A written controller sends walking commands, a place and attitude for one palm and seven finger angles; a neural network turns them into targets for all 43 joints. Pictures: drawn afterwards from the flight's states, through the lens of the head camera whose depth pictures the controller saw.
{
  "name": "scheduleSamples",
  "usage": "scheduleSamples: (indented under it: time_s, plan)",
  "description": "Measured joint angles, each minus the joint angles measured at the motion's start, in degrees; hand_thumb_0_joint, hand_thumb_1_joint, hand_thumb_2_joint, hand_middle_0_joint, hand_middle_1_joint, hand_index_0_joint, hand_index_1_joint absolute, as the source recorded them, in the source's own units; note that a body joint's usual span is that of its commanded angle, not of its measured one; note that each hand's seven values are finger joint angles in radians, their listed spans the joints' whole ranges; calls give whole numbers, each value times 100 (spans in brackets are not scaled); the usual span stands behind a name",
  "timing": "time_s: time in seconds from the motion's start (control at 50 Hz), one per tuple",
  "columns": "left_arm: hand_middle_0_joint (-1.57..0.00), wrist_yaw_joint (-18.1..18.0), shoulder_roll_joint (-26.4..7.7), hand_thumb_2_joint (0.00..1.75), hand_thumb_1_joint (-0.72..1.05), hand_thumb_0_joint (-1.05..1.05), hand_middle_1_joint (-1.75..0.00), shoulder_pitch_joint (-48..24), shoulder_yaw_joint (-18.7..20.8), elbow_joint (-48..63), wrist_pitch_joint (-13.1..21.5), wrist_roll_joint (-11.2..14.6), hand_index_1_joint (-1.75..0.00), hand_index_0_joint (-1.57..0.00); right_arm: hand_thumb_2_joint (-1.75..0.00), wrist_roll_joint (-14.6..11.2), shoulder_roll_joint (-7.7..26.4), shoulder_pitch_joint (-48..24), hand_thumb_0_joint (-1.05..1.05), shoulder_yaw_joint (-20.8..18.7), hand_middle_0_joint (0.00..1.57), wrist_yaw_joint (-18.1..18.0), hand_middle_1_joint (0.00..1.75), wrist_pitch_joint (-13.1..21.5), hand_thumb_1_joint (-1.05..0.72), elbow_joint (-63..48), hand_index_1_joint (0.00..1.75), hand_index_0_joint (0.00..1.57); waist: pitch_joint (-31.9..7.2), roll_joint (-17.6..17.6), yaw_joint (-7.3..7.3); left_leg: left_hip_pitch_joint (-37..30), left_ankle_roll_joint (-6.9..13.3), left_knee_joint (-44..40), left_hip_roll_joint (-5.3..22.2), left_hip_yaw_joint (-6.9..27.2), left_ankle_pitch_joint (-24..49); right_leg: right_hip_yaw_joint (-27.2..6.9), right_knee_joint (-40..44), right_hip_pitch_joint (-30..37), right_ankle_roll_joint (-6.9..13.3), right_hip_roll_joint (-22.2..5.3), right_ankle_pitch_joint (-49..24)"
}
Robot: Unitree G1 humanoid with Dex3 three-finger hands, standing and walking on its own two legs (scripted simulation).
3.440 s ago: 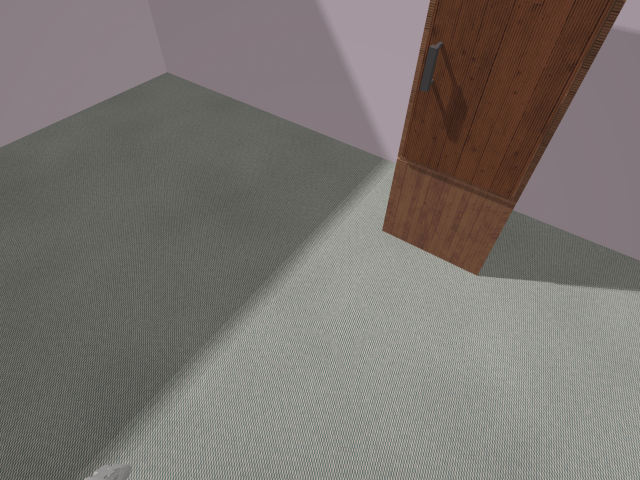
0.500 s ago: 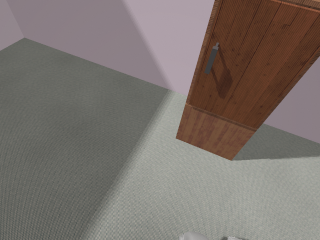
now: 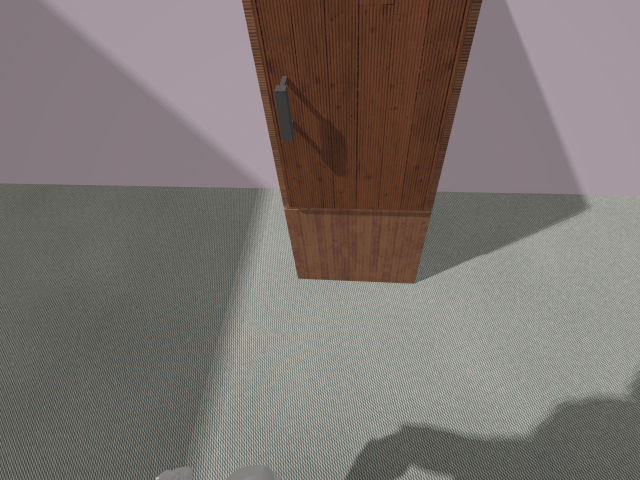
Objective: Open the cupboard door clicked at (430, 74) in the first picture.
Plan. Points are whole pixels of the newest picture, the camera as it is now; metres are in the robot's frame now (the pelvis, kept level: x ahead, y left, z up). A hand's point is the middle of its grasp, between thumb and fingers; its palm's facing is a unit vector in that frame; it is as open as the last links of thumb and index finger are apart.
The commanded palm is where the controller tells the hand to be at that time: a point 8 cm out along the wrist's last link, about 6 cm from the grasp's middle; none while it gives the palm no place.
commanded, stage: take the last steps up to it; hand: left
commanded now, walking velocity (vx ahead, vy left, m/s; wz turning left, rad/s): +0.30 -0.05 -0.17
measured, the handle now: (286, 109) +0.82 +0.09 +0.00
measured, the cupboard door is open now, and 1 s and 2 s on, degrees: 0 0 0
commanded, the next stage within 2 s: come to a stop and stand still in 0.80 s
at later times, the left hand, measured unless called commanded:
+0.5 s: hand out of the picture +0.10 +0.22 -0.17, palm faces -0.04 -0.99 -0.14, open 7.4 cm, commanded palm none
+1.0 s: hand (258, 359) +0.33 +0.13 -0.16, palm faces -0.05 -0.97 -0.23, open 7.1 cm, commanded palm none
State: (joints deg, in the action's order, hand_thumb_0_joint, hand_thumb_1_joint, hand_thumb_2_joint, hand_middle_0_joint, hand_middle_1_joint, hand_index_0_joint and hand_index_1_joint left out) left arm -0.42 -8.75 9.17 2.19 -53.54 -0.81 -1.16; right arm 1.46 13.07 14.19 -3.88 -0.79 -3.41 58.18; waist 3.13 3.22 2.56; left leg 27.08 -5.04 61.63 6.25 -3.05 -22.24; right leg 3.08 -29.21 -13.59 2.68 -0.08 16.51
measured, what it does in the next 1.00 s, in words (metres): walks ahead: left foot, then right foot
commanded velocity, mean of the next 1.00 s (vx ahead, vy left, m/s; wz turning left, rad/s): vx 0.18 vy -0.02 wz -0.05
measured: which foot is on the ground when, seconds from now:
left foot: up 0.00-0.24, down 0.26-0.74, up 0.76-1.00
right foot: down 0.00-0.26, up 0.28-0.72, down 0.74-1.00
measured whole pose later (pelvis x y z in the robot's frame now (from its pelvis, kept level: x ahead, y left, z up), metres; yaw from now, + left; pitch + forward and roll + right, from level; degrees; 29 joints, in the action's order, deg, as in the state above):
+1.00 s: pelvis +0.24 -0.05 +0.00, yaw -4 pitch +0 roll -1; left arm -1.7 -8.9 10.3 2.5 -60.5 3.0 -1.3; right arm 1.4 9.1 14.9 -2.8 -1.4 0.4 61.3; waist 1.8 2.4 1.5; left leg 26.4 -1.8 52.7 6.6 -4.4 -19.3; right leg 11.3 -25.3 -12.6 4.0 0.0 12.6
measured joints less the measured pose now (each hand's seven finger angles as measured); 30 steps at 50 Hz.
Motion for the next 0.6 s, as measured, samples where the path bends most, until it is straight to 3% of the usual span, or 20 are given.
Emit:
scheduleSamples:
  time_s: [0.08, 0.16, 0.24, 0.32, 0.36, 0.42, 0.52, 0.6]
  plan:
    - [-20, 11, 17, 90, 92, 0, -30, 109, 29, -100, 48, 0, -30, -20, -90, 30, -112, -46, 0, 43, 20, 21, 30, 49, -91, -2, 30, 20, -79, -75, -68, -141, -39, -471, -44, 23, 44, -21, 217, 135, 22, 105, -82]
    - [-20, 57, -64, 90, 92, 0, -30, 331, 57, -228, 106, -44, -30, -20, -90, 41, -209, -88, 0, 72, 20, 81, 30, 114, -91, 15, 30, 20, -189, -201, -224, -459, 54, -1230, -117, -108, -160, -41, 310, 265, 0, 177, -63]
    - [-20, 83, -181, 90, 92, 1, -30, 668, 98, -447, 84, -30, -30, -20, -90, 27, -288, -128, 0, 115, 20, 98, 30, 292, -91, -63, 30, 20, -281, -376, -338, -1098, 199, -2604, -244, -271, 120, -139, 116, 303, -107, 203, 127]
    - [-20, 128, -274, 90, 91, 1, -30, 946, 162, -747, -103, -29, -30, -20, -90, 70, -386, -13, 0, 186, 20, 48, 30, 512, -91, -134, 30, 20, -362, -558, -294, -1430, 652, -2898, -308, -503, 272, -208, -1640, -308, -143, 128, 931]
    - [-20, 175, -296, 90, 91, 1, -30, 980, 188, -847, -149, -79, -30, -19, -90, 70, -433, 159, 0, 219, 20, 4, 30, 557, -91, -105, 30, 20, -384, -563, -235, -1685, 684, -3229, -323, -551, 312, -190, -2558, -728, -172, 52, 684]
    - [-20, 217, -320, 90, 91, 1, -30, 929, 209, -862, -90, -88, -30, -19, -90, 39, -519, 438, 0, 275, 20, -45, 30, 614, -91, 65, 30, 20, -330, -571, -233, -2073, 661, -3814, -367, -591, 506, -229, -3209, -1236, -267, -128, 65]
    - [-20, 208, -286, 90, 91, 1, -30, 752, 192, -835, -43, -71, -30, -19, -90, 8, -687, 878, 0, 315, 20, -80, 30, 665, -91, 407, 30, 20, -185, -537, -218, -2552, 623, -4311, -384, -681, 520, -224, -3201, -1739, -391, -381, -344]
    - [-20, 224, -213, 90, 91, 1, -30, 477, 138, -829, -68, -58, -29, -19, -90, 36, -790, 1153, 0, 291, 21, -70, 30, 656, -91, 629, 30, 20, -27, -494, -90, -2858, 528, -4422, -358, -762, 345, 48, -2270, -1757, -395, -516, -364]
